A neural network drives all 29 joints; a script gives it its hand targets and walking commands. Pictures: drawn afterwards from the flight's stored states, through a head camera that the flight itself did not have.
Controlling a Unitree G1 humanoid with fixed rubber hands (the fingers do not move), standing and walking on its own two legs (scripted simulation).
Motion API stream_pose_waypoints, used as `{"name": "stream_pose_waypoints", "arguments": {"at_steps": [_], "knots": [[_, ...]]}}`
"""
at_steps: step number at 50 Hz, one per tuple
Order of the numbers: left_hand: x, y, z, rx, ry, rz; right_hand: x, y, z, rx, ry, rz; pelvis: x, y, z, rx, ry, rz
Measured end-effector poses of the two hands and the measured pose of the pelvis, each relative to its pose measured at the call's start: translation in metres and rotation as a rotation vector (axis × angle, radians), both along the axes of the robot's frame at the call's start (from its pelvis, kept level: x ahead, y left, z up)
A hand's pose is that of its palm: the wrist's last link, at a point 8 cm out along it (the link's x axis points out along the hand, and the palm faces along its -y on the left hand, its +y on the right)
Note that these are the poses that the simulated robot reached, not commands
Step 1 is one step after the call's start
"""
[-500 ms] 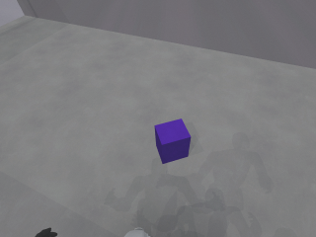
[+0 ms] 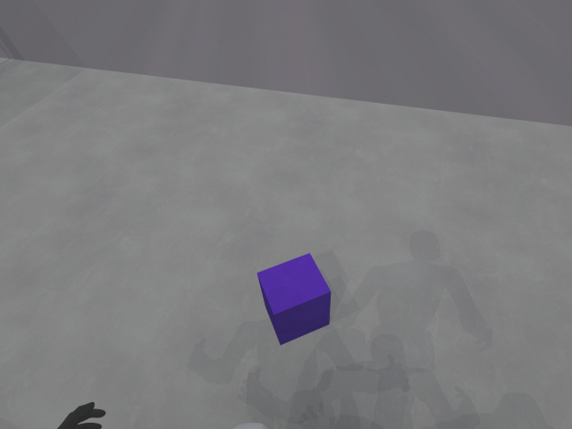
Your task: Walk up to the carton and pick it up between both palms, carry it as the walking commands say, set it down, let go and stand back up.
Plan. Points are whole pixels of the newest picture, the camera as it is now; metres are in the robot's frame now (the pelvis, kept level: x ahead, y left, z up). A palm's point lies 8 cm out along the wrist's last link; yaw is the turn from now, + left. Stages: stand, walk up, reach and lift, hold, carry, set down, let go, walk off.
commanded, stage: walk up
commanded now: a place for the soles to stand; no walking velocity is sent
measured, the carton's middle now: (294, 299) +0.64 +0.07 -0.63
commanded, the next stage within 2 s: none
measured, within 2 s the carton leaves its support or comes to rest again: neither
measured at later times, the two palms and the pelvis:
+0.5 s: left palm (91, 403) +0.19 +0.34 -0.10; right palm (531, 392) +0.21 -0.30 -0.09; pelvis +0.10 +0.02 +0.00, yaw -2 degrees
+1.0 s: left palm (112, 349) +0.26 +0.33 -0.07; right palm (540, 388) +0.21 -0.31 -0.07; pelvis +0.12 +0.02 +0.02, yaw -2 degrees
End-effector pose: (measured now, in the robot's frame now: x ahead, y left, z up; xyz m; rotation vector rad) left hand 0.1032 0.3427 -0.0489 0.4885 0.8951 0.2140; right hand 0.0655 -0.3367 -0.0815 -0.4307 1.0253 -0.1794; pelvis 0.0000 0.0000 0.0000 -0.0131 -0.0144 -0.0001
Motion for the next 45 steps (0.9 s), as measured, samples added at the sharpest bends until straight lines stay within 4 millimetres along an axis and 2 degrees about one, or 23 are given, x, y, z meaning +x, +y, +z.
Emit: {"name": "stream_pose_waypoints", "arguments": {"at_steps": [3,6,9,12,17,21,27,33,39,45], "knots": [[-0.004,0.009,0.004,0.011,0.030,0.033,0.038,0.011,0.002,0.020,-0.010,0.045,0.018,0.003,0.005,0.004,0.000,0.006],[-0.007,0.019,-0.001,0.009,0.075,0.059,0.074,0.022,0.006,0.023,-0.033,0.068,0.036,0.010,0.005,0.009,-0.004,0.004],[-0.001,0.028,-0.017,-0.002,0.120,0.065,0.106,0.032,0.007,-0.002,-0.074,0.076,0.054,0.022,-0.003,0.010,-0.007,-0.005],[0.013,0.026,-0.037,-0.028,0.153,0.069,0.123,0.038,0.006,-0.022,-0.102,0.057,0.066,0.029,-0.010,0.014,-0.013,-0.011],[0.045,0.012,-0.048,-0.061,0.162,0.043,0.130,0.035,0.010,-0.031,-0.090,0.011,0.081,0.028,-0.007,0.003,-0.010,-0.019],[0.061,0.007,-0.052,-0.053,0.166,0.036,0.136,0.030,0.001,-0.016,-0.068,-0.020,0.090,0.023,-0.010,0.003,-0.009,-0.024],[0.099,0.000,-0.042,-0.066,0.142,0.027,0.144,0.036,-0.006,0.025,-0.038,-0.050,0.104,0.022,-0.001,0.013,-0.005,-0.034],[0.133,-0.004,-0.030,-0.064,0.113,0.023,0.153,0.035,-0.004,0.042,-0.021,-0.080,0.112,0.019,0.007,0.018,-0.010,-0.042],[0.151,-0.010,-0.023,-0.071,0.119,0.023,0.154,0.031,0.000,0.044,0.008,-0.111,0.117,0.018,0.016,0.019,-0.016,-0.047],[0.156,-0.016,-0.022,-0.088,0.141,0.029,0.149,0.028,0.004,0.041,0.048,-0.133,0.120,0.017,0.022,0.017,-0.020,-0.049]]}}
